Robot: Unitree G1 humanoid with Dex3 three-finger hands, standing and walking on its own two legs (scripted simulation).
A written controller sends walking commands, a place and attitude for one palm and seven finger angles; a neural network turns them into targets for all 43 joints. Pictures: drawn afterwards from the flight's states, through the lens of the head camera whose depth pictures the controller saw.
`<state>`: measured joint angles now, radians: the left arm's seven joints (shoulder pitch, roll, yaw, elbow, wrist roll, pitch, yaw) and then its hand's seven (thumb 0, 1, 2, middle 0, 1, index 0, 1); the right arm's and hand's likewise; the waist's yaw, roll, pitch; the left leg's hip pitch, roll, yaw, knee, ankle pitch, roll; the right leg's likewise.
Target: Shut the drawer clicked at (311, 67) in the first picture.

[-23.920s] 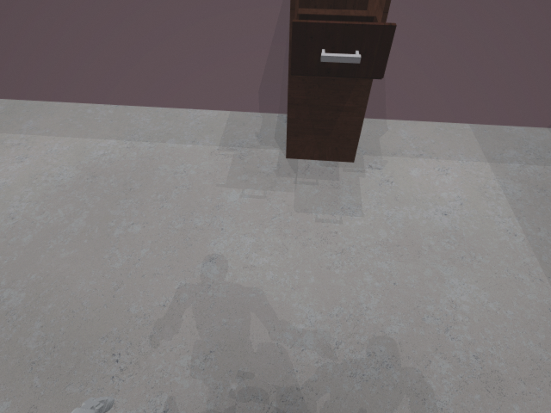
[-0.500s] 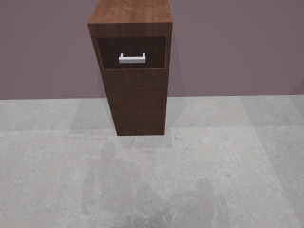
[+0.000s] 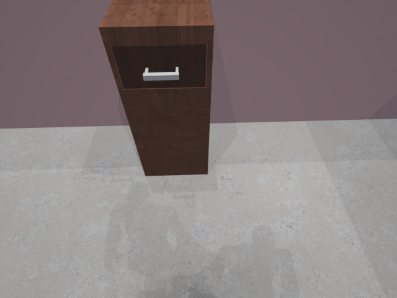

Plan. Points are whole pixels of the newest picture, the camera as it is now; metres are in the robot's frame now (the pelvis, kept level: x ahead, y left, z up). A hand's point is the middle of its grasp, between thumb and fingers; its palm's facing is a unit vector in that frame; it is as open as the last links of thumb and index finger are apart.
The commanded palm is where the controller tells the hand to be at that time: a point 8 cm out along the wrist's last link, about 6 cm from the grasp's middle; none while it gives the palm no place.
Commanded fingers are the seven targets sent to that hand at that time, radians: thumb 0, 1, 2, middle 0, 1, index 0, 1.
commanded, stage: look to check the result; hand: left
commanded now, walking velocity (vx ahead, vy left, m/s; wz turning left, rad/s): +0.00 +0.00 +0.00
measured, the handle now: (161, 73) +0.86 +0.18 -0.04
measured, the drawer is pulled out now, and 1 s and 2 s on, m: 0.00 0.00 0.00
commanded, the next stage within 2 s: stand and wait in 0.30 s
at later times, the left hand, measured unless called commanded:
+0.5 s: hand out of the picture +0.06 +0.20 -0.16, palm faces -0.01 -0.96 -0.29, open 7.3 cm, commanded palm none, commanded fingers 0.00 0.90 0.90 -0.20 -0.30 -0.20 -0.30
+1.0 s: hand out of the picture +0.07 +0.21 -0.16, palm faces -0.02 -0.95 -0.30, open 7.3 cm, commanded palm none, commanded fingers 0.00 0.90 0.90 -0.20 -0.30 -0.20 -0.30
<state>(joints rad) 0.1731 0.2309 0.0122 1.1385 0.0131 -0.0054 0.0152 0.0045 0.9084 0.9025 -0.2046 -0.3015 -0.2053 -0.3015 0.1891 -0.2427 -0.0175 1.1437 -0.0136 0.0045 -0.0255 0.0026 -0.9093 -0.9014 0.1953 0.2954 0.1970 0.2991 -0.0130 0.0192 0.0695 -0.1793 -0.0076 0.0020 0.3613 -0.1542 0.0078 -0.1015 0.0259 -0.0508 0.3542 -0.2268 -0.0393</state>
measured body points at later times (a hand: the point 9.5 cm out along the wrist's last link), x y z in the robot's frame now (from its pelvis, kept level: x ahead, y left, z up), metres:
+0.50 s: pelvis +0.01 -0.01 +0.00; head +0.03 -0.02 +0.45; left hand +0.06 +0.25 -0.14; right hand +0.06 -0.28 -0.15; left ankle +0.03 +0.11 -0.75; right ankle -0.02 -0.09 -0.75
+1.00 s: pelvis +0.02 -0.01 +0.00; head +0.03 -0.02 +0.45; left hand +0.07 +0.26 -0.14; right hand +0.05 -0.28 -0.15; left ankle +0.03 +0.11 -0.75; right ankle -0.02 -0.09 -0.75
